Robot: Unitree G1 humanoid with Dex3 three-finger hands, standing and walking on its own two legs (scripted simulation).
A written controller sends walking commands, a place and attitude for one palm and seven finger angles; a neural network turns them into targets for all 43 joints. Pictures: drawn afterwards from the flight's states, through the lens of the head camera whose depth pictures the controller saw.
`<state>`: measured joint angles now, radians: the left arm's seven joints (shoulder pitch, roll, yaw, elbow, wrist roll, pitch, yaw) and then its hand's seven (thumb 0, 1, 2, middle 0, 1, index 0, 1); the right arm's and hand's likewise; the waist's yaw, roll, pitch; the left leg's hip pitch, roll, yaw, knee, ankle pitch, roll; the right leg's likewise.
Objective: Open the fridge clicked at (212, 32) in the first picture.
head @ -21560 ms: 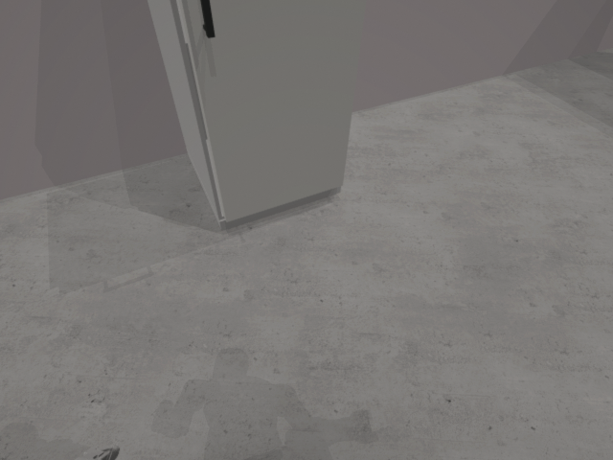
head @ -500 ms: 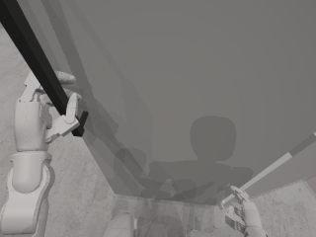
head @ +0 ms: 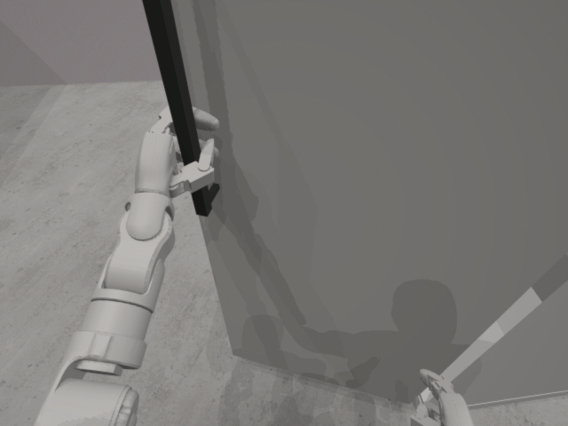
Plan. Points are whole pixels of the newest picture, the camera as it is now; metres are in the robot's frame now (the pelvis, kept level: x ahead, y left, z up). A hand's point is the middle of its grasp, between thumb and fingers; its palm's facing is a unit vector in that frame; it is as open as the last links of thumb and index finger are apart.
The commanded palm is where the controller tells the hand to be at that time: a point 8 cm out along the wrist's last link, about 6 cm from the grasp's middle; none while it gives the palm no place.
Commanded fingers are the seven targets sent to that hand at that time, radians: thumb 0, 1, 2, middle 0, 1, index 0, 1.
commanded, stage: stop walking and hold the door back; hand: left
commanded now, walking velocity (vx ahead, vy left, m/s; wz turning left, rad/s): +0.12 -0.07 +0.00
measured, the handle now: (187, 92) +0.42 +0.15 +0.27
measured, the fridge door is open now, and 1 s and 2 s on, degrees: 68 65 65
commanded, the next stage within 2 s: loosen the grip on the handle in 0.54 s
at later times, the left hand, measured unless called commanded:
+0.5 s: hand (207, 169) +0.38 +0.13 +0.19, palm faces +0.06 -0.99 -0.13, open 5.4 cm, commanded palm +0.36 +0.19 +0.18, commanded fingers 0.00 0.90 0.90 -0.45 -1.40 -0.45 -1.40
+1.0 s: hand (210, 163) +0.40 +0.13 +0.18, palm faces +0.09 -0.98 -0.16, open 11.6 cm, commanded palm +0.37 +0.18 +0.18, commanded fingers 0.00 -0.55 0.20 -0.33 -1.25 -0.33 -1.25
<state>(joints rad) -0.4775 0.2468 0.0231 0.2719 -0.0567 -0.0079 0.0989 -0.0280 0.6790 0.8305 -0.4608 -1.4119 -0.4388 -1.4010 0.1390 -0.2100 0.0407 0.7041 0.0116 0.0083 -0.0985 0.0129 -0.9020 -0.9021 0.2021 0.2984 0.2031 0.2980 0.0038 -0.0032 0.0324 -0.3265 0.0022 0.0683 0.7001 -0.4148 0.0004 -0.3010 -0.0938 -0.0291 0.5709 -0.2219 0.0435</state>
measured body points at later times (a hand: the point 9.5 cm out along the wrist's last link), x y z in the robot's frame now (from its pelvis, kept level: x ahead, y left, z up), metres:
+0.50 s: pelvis +0.01 +0.01 +0.01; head +0.00 +0.01 +0.46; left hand +0.37 +0.18 +0.20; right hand +0.15 -0.23 -0.09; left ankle +0.04 +0.11 -0.73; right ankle +0.04 -0.11 -0.73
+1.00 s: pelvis +0.03 -0.02 +0.01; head +0.03 -0.02 +0.46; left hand +0.39 +0.18 +0.19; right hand +0.17 -0.26 -0.09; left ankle +0.04 +0.11 -0.73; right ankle +0.04 -0.11 -0.73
